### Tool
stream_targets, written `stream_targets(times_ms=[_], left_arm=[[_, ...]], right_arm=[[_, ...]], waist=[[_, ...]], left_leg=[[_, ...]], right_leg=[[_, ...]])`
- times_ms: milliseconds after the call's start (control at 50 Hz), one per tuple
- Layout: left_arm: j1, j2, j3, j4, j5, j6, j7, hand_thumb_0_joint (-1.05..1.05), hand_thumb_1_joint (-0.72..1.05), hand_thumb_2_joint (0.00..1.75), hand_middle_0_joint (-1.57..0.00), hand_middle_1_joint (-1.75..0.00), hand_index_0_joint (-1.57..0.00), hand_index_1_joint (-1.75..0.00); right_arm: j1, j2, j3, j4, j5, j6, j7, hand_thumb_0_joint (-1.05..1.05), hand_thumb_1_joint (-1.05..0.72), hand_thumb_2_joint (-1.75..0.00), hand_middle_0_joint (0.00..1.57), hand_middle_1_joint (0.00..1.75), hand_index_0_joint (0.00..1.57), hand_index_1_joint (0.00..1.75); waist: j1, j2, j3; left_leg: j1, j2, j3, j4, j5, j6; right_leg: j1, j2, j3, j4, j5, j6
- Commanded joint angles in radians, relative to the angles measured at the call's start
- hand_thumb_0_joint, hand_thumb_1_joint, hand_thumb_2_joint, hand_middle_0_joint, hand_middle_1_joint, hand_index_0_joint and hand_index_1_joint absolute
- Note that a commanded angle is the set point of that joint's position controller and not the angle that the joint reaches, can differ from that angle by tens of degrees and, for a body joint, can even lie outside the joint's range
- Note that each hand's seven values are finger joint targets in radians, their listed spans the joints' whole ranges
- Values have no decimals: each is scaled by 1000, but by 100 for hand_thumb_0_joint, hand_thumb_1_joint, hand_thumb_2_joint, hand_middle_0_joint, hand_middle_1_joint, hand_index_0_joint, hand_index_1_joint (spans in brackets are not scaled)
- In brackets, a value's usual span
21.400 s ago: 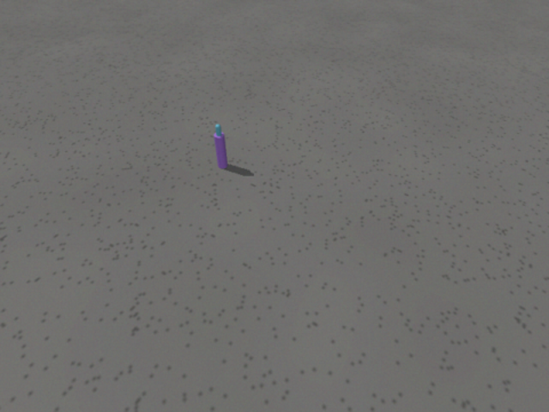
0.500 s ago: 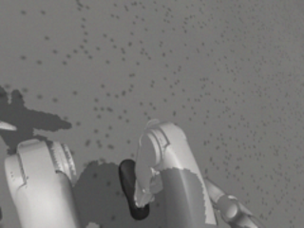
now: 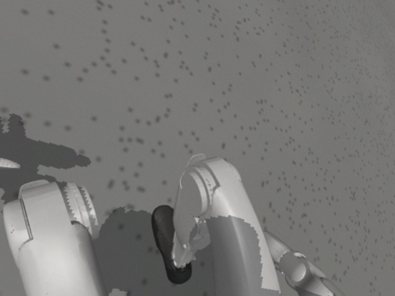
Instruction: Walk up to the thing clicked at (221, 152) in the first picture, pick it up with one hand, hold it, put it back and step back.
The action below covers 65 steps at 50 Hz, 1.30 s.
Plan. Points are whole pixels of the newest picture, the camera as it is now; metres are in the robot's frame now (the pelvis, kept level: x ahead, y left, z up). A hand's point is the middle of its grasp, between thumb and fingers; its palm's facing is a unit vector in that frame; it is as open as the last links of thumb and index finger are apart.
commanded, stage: close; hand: left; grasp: from the side
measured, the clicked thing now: out of the picture +0.44 +0.29 -0.15
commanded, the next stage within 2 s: settle in 0.74 s
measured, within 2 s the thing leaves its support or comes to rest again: leaves its support in 1.14 s
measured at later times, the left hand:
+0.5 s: hand out of the picture +0.44 +0.28 -0.15, palm faces +0.25 -0.97 +0.00, open 10.7 cm
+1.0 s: hand out of the picture +0.44 +0.29 -0.15, palm faces +0.25 -0.97 +0.00, open 7.3 cm
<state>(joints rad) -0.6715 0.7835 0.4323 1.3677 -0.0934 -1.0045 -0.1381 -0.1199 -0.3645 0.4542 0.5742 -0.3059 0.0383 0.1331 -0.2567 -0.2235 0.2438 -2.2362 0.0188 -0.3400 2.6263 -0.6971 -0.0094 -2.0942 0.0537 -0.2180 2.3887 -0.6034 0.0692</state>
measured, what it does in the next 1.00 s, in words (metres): stands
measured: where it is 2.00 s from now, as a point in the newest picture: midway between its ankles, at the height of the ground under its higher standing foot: (127, 281)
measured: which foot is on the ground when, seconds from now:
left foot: down 0.00-1.00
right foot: down 0.00-1.00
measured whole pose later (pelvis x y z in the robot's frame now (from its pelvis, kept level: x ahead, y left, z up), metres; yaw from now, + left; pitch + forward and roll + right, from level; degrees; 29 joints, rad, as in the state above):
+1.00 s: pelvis +0.00 +0.00 +0.00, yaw +0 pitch +15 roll -17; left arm -0.70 0.81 0.44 1.37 -0.10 -0.99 -0.14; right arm -0.11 -0.37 0.47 0.57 -0.31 0.04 0.13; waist -0.25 -0.23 0.25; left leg -2.23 0.02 -0.35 2.63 -0.70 -0.01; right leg -2.09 0.06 -0.23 2.38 -0.61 0.07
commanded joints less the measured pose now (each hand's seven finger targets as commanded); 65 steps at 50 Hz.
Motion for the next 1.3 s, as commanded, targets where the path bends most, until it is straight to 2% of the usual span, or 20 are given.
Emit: stream_targets(times_ms=[0, 20, 80, 160, 240, 280, 300, 320, 480, 660, 680, 720, 820, 840, 880, 1000, 1060, 1180, 1200, 1280], left_arm=[[-239, 159, 9, -147, -4, -68, -13, 0, -46, 20, -20, -25, -22, -22], [-233, 187, 28, -152, -4, -70, -9, 0, -42, 23, -26, -29, -28, -26], [-224, 188, 42, -161, -10, -74, -15, 0, -34, 30, -36, -37, -38, -34], [-236, 166, 27, -188, -11, -70, -28, 0, -20, 37, -44, -45, -47, -42], [-275, 144, -4, -194, -15, -58, -26, 0, -10, 46, -52, -53, -55, -50], [-255, 138, -2, -189, -17, -51, -25, 0, -6, 48, -54, -54, -57, -51], [-273, 144, 1, -181, -18, -50, -22, 0, -4, 50, -55, -56, -58, -53], [-256, 158, 17, -183, -16, -47, -18, 0, -1, 52, -57, -58, -60, -55], [-215, 186, 47, -141, 3, -41, -2, 0, 24, 66, -72, -73, -75, -69], [-244, 157, 5, -145, 4, -41, -6, 0, 49, 78, -85, -85, -88, -81], [-239, 174, 18, -158, 4, -42, -3, 0, 50, 81, -88, -88, -91, -85], [-251, 149, -2, -129, -1, -44, -2, 0, 51, 84, -90, -91, -93, -88], [-254, 170, 9, -118, -4, -52, 3, 0, 52, 96, -101, -104, -102, -102], [-275, 173, 8, -127, -7, -55, 0, 0, 49, 88, -101, -98, -104, -94], [-277, 152, 1, -136, -10, -57, -4, 0, 54, 101, -105, -108, -107, -106], [-300, 183, 26, -249, -18, -52, -16, 0, 58, 107, -114, -117, -116, -115], [-294, 222, 59, -342, -5, -38, -11, 0, 56, 109, -115, -118, -116, -117], [-268, 186, 48, -493, -3, 31, -5, 0, 54, 109, -117, -120, -118, -119], [-297, 170, 29, -512, -1, 42, -6, 0, 51, 108, -118, -121, -120, -120], [-233, 98, -14, -535, 0, 106, -14, 0, 52, 109, -117, -121, -118, -120]], right_arm=[[40, -343, -117, -26, -5, -1, -19, 0, -92, -90, 20, 30, 20, 30], [40, -345, -116, -25, -6, 0, -19, 0, -91, -90, 20, 30, 20, 30], [33, -347, -115, -26, -7, 1, -21, 0, -91, -90, 20, 30, 20, 30], [48, -348, -121, -15, -10, 2, -25, 0, -91, -89, 20, 30, 20, 30], [53, -343, -123, -12, -7, 2, -25, 0, -91, -89, 20, 30, 20, 30], [50, -339, -126, -11, -6, 2, -25, 0, -90, -89, 20, 30, 20, 30], [61, -342, -125, -11, -6, 4, -25, 0, -90, -89, 20, 30, 20, 30], [55, -338, -126, -13, -4, 5, -25, 0, -90, -89, 20, 30, 20, 30], [53, -338, -115, -25, -10, 18, -24, 0, -89, -89, 20, 30, 20, 30], [49, -342, -114, -28, -8, 13, -24, 0, -88, -88, 20, 30, 20, 30], [57, -341, -114, -25, -8, 13, -23, 0, -88, -89, 20, 30, 20, 30], [55, -340, -110, -28, -8, 13, -21, 0, -88, -88, 20, 30, 20, 30], [48, -345, -105, -28, -10, 11, -23, 0, -90, -89, 20, 30, 20, 30], [43, -345, -105, -28, -8, 11, -24, 0, -88, -88, 20, 30, 20, 30], [48, -345, -106, -29, -9, 10, -24, 0, -89, -89, 20, 30, 20, 30], [62, -345, -126, -17, -5, 8, -26, 0, -90, -89, 20, 30, 20, 30], [79, -337, -144, -16, -2, 15, -27, 0, -89, -89, 20, 30, 20, 30], [116, -319, -195, -20, 22, 23, -33, 0, -89, -89, 20, 30, 20, 30], [127, -319, -204, -15, 26, 25, -32, 0, -89, -89, 20, 30, 20, 30], [159, -300, -242, -17, 54, 26, -31, 0, -89, -89, 20, 30, 20, 30]], waist=[[-86, 495, -567], [-70, 501, -574], [-66, 521, -583], [-82, 567, -602], [-97, 528, -576], [-84, 513, -581], [-93, 509, -582], [-77, 502, -588], [-71, 514, -596], [-96, 502, -560], [-85, 503, -586], [-100, 486, -574], [-94, 476, -557], [-95, 478, -551], [-100, 502, -558], [-71, 567, -613], [-36, 620, -680], [-15, 671, -761], [-28, 687, -756], [-9, 642, -745]], left_leg=[[392, 44, 84, -339, 63, -6], [386, 43, 87, -338, 64, -6], [416, 47, 77, -345, 82, -13], [462, 50, 79, -342, 157, -20], [406, 45, 90, -331, 113, -9], [408, 44, 94, -329, 113, -8], [399, 44, 93, -325, 102, -6], [399, 44, 92, -330, 107, -6], [414, 47, 87, -335, 136, -10], [387, 47, 81, -339, 83, -6], [403, 46, 84, -335, 101, -6], [391, 45, 81, -332, 94, -4], [387, 47, 79, -331, 76, -3], [376, 46, 80, -329, 66, -2], [406, 49, 72, -344, 81, -9], [446, 49, 83, -351, 118, -14], [502, 50, 92, -366, 155, -23], [534, 47, 119, -389, 203, -23], [531, 45, 119, -399, 196, -24], [475, 37, 132, -419, 152, -13]], right_leg=[[267, 38, -103, -172, 115, -81], [281, 39, -99, -171, 114, -83], [269, 38, -103, -160, 129, -84], [278, 35, -101, -148, 188, -84], [283, 37, -95, -170, 163, -82], [281, 37, -94, -176, 161, -82], [288, 38, -96, -178, 154, -79], [287, 37, -94, -175, 152, -82], [301, 39, -100, -166, 165, -83], [274, 39, -107, -172, 132, -82], [290, 40, -102, -174, 145, -83], [285, 41, -106, -176, 140, -80], [278, 41, -107, -181, 127, -78], [271, 41, -106, -180, 119, -80], [270, 38, -111, -173, 132, -79], [282, 36, -100, -161, 158, -83], [286, 33, -89, -156, 178, -89], [286, 25, -57, -168, 213, -97], [270, 22, -58, -166, 209, -99], [247, 17, -47, -187, 175, -99]])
